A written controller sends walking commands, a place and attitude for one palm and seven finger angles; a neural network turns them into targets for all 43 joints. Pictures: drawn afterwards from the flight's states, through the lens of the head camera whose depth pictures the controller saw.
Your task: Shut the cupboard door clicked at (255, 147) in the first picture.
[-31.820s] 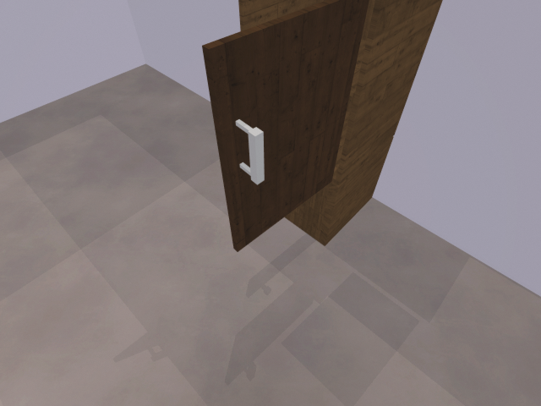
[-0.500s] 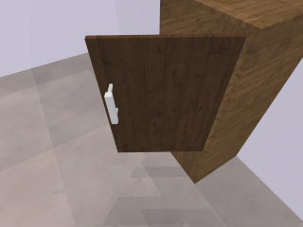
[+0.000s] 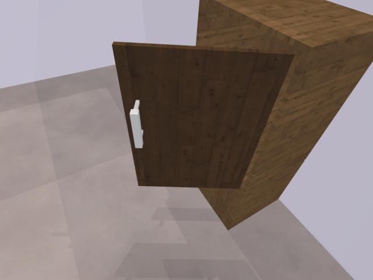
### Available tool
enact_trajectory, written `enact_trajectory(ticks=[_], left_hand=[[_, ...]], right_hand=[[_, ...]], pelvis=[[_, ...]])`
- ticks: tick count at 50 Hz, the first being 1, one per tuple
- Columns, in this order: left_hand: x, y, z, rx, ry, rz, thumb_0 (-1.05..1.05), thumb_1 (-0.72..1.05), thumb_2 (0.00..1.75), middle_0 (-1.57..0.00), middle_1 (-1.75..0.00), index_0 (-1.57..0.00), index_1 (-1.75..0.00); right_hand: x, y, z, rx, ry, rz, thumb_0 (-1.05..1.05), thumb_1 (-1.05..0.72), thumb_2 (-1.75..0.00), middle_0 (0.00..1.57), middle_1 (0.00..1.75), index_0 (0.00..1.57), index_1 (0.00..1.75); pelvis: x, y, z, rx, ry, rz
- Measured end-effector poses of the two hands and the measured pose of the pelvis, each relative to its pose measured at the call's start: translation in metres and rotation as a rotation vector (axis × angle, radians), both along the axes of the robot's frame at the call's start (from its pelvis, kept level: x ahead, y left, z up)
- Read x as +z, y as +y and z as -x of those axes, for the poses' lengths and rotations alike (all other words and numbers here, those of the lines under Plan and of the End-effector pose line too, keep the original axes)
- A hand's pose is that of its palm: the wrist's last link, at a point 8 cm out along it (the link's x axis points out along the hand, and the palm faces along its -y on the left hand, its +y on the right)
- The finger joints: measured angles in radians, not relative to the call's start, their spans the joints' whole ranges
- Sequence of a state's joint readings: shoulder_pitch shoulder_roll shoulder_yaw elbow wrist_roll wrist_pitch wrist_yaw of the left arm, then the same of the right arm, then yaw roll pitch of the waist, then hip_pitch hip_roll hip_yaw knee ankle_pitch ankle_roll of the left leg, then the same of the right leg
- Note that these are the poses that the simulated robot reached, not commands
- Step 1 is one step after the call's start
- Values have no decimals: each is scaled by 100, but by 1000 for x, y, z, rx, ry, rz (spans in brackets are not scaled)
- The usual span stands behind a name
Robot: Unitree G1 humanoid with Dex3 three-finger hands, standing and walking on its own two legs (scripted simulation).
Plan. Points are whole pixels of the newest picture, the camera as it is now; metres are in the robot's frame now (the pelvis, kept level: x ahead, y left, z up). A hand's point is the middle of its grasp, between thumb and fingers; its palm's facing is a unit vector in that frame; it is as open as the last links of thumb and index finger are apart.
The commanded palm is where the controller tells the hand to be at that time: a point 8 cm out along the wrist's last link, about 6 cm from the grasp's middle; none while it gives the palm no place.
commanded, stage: shuffle to correct the standing spot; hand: left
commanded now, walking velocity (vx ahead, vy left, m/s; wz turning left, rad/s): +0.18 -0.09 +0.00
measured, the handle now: (138, 124) +0.51 +0.17 +0.03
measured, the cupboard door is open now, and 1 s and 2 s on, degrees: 59 59 59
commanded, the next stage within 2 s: come to a stop and stand still in 0.24 s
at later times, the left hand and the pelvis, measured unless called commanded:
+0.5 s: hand out of the picture +0.06 +0.15 -0.18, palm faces +0.02 -0.99 -0.13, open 7.4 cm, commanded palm none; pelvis +0.08 -0.01 +0.00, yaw -1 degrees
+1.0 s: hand out of the picture +0.11 +0.18 -0.17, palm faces +0.04 -0.98 -0.18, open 7.3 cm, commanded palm none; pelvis +0.04 +0.01 +0.00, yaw +0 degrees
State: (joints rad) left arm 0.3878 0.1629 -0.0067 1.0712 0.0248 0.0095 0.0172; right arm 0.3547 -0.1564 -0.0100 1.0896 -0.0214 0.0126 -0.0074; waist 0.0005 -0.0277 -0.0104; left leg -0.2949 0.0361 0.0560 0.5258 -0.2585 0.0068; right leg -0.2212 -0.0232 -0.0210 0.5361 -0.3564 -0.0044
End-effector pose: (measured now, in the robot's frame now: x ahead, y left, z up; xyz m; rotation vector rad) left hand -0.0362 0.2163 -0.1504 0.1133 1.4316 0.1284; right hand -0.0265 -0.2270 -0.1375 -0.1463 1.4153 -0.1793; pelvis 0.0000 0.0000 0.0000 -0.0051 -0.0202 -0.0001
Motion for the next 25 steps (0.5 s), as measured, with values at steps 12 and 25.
enact_trajectory(ticks=[12, 25], left_hand=[[-2, -12, -6, 42, 55, 3, 0, 91, 90, -20, -30, -19, -30], [-6, -20, -90, 8, 35, 28, 0, 91, 90, -20, -30, -19, -30]], right_hand=[[-11, 2, -31, -12, 10, -28, 0, -91, -90, 20, 30, 20, 30], [0, -2, -113, 4, -92, 29, 1, -93, -90, 20, 30, 20, 30]], pelvis=[[-7, -9, -32, 4, 21, 2], [-3, -8, -85, -15, 9, 5]])
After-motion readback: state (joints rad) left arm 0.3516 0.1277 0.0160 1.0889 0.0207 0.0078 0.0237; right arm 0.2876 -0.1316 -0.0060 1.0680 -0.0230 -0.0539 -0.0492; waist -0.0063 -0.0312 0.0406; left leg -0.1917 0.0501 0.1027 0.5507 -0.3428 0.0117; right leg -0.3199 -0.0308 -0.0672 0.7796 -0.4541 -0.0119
